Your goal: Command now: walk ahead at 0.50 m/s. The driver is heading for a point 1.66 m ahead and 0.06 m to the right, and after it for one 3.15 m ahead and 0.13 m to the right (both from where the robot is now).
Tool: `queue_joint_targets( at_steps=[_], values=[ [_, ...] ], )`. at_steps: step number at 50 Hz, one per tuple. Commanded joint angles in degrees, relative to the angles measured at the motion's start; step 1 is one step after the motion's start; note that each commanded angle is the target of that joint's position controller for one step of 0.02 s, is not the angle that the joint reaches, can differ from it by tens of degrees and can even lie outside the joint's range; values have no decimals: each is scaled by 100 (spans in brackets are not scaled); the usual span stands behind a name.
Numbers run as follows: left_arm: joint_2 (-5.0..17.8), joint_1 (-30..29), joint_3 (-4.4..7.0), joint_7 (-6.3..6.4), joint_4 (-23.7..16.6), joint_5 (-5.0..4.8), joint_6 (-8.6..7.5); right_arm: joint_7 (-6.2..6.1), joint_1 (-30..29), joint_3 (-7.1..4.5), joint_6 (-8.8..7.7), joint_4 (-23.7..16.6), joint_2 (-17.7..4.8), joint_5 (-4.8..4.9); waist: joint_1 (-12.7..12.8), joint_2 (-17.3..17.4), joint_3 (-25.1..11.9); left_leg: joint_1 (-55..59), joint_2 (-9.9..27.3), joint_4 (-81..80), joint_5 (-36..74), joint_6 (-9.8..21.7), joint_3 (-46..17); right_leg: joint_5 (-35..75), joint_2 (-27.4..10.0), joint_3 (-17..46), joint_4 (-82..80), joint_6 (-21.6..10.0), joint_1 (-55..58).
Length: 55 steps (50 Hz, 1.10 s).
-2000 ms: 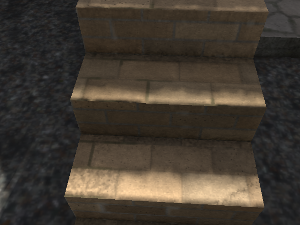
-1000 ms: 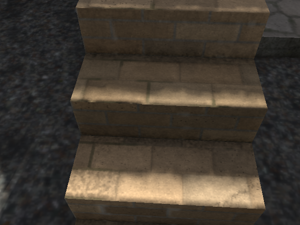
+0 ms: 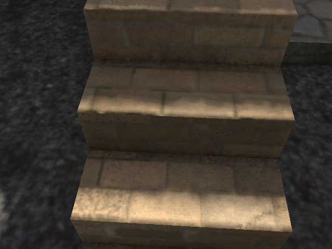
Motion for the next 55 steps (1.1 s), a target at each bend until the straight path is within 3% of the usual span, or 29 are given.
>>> queue_joint_targets(
  at_steps=[1, 55],
  values=[
    [607, -79, 117, 14, -261, -2, -60, -13, -93, -120, -63, -283, -588, 1, 1, -1, -406, 205, 669, -59, 1345, 205, -496, 2102, -951, 537, -39, 17, -51],
    [618, -82, 120, 13, -260, -5, -57, -12, -113, -120, -62, -267, -607, -3, -4, 2, -411, 220, 675, -66, 1367, 191, -488, 2089, -954, 523, -43, 28, -56]
  ],
)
